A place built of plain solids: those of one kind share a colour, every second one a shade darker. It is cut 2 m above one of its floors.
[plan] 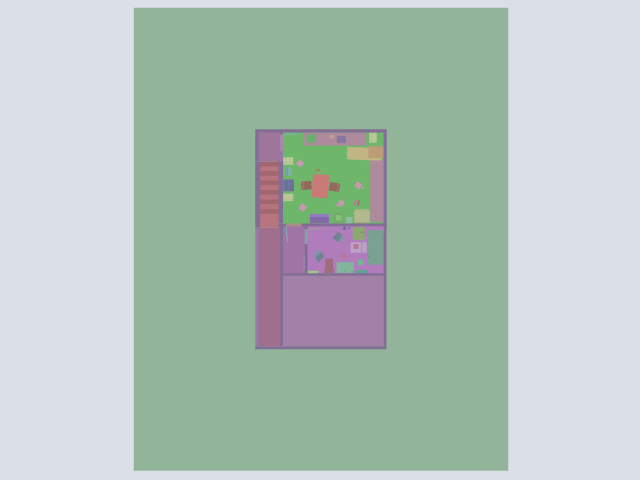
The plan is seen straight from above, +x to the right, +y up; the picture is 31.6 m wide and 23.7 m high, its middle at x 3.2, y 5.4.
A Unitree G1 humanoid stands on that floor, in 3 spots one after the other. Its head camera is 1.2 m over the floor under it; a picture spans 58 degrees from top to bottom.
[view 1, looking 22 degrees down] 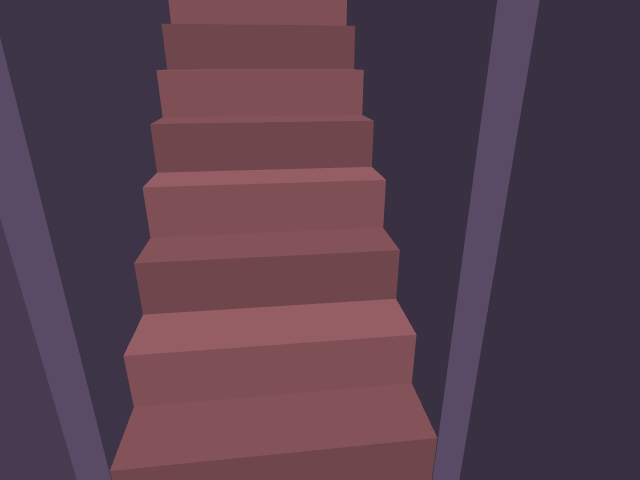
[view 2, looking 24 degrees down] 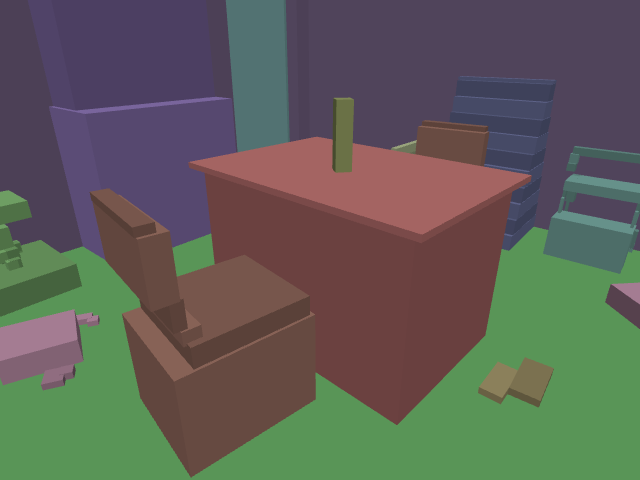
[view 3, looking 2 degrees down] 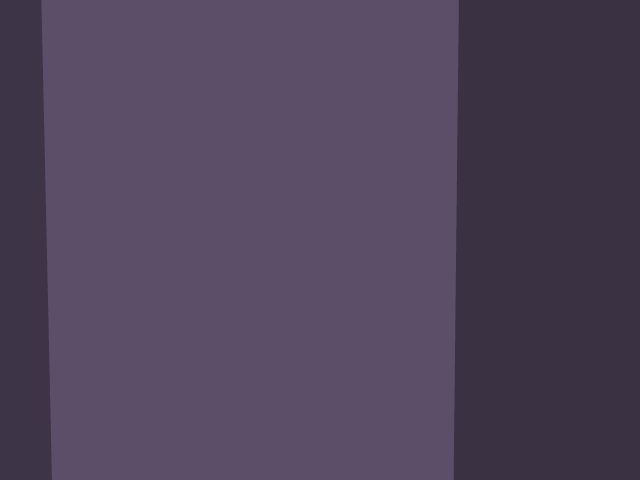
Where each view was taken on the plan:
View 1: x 0.70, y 10.17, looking -97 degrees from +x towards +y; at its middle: stair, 1.63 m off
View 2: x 4.62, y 9.07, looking -140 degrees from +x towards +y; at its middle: kitchen_table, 1.49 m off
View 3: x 1.93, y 4.92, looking -98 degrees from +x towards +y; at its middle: wall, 1.18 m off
